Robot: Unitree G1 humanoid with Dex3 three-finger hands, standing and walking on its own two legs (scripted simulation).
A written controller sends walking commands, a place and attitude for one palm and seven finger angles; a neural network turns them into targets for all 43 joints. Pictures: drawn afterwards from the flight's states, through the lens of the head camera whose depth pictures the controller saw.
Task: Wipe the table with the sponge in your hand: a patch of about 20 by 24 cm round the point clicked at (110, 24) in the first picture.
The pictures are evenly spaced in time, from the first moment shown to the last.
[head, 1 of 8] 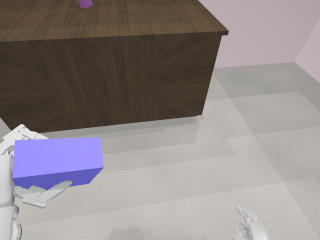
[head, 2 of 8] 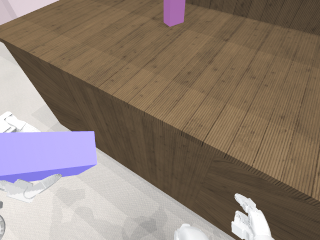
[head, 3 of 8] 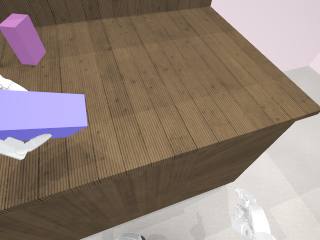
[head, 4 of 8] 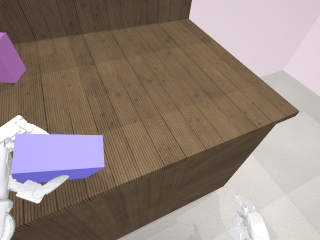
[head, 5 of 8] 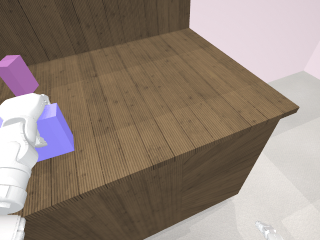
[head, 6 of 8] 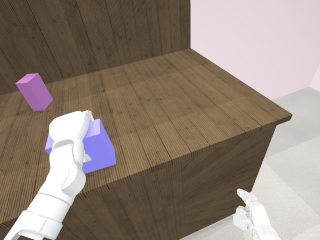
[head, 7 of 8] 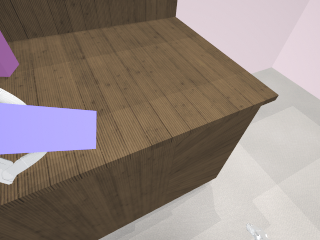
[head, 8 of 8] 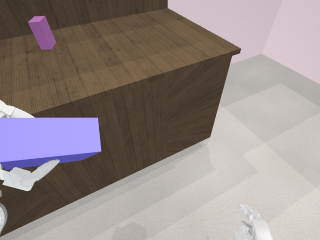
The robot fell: no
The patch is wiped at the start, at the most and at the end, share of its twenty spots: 0.00 1.00 1.00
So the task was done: yes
